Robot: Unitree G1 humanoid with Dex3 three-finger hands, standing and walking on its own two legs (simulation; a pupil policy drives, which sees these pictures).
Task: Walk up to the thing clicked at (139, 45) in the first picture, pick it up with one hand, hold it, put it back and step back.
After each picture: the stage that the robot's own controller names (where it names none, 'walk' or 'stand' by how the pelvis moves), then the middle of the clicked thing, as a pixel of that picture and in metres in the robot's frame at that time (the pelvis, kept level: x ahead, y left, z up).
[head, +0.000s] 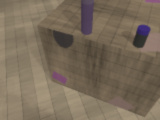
stand; (141, 36) +0.73 -0.30 -0.06
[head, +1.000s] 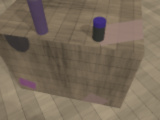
rise first; (98, 29) +0.71 -0.04 -0.03
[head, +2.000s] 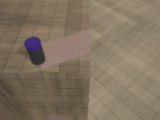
stand; (35, 51) +0.53 +0.24 -0.02
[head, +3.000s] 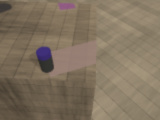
stand; (45, 60) +0.54 +0.21 -0.06
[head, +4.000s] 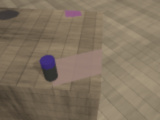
stand; (49, 68) +0.50 +0.19 -0.05
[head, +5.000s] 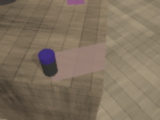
stand; (48, 63) +0.48 +0.18 -0.04
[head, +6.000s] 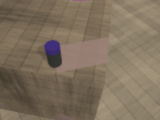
walk; (53, 54) +0.53 +0.16 -0.05
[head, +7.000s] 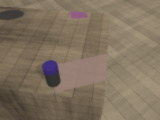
stand; (51, 74) +0.47 +0.17 -0.06
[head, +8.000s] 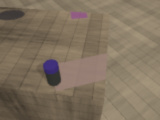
stand; (52, 73) +0.48 +0.17 -0.06
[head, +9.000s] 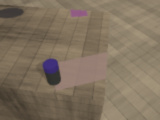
rise first; (52, 72) +0.48 +0.17 -0.06
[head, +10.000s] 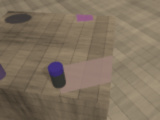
rise first; (57, 75) +0.47 +0.17 -0.06
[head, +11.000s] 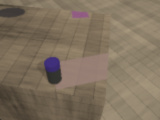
go down; (53, 71) +0.49 +0.16 -0.05
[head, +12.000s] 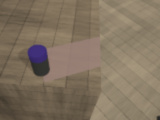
go down; (39, 61) +0.47 +0.16 +0.00
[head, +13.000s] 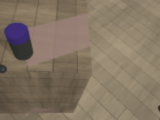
close in; (20, 42) +0.49 +0.17 +0.03
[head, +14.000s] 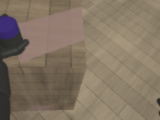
close; (10, 37) +0.51 +0.18 +0.05
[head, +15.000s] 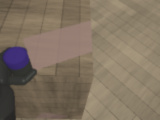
lift; (20, 66) +0.41 +0.18 +0.04
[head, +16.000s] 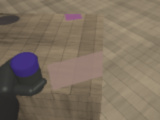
lift; (29, 74) +0.32 +0.17 +0.16
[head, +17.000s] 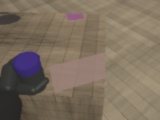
hold; (31, 74) +0.32 +0.17 +0.15
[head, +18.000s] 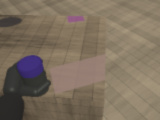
hold; (34, 76) +0.33 +0.16 +0.13
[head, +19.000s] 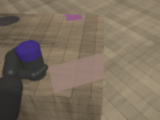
crouch; (32, 61) +0.38 +0.17 +0.15
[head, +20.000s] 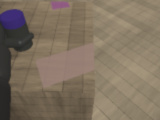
lower; (17, 31) +0.48 +0.19 +0.17
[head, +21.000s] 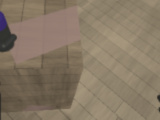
lower; out of the picture +0.52 +0.19 +0.05
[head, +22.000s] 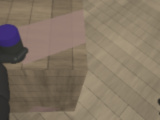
lower; (11, 45) +0.48 +0.18 +0.04
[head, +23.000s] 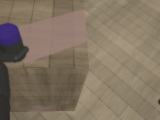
lower; (11, 44) +0.49 +0.18 +0.04
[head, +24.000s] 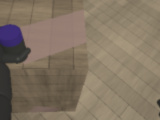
lower; (14, 45) +0.48 +0.17 +0.04
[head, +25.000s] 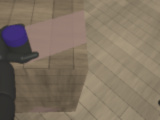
open; (19, 45) +0.48 +0.16 +0.04
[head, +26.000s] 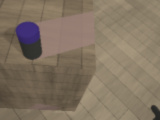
sink last; (30, 42) +0.48 +0.15 +0.03
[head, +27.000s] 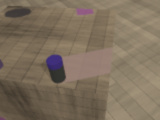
sink last; (56, 69) +0.47 +0.16 +0.00
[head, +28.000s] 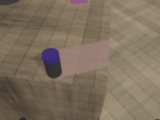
stand; (52, 63) +0.47 +0.16 +0.00
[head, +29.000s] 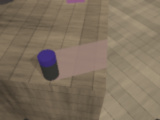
stand; (49, 65) +0.45 +0.16 +0.01
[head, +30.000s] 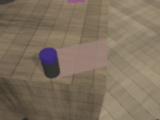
stand; (50, 63) +0.46 +0.16 +0.01
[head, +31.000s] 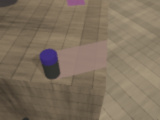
stand; (50, 64) +0.46 +0.16 +0.01
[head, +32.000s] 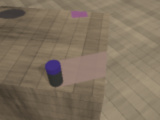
stand; (54, 73) +0.47 +0.16 -0.05
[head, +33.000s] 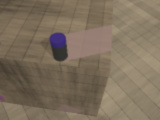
walk; (59, 47) +0.54 +0.12 -0.03
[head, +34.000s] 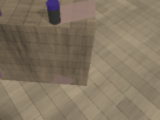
walk; (53, 12) +0.78 +0.18 -0.04
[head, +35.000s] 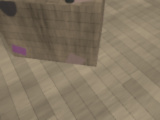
stand; out of the picture +1.09 +0.15 -0.03
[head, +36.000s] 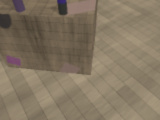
stand; (62, 6) +1.07 +0.17 -0.06
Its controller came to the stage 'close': yes
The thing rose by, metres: 0.21
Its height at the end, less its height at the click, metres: +0.00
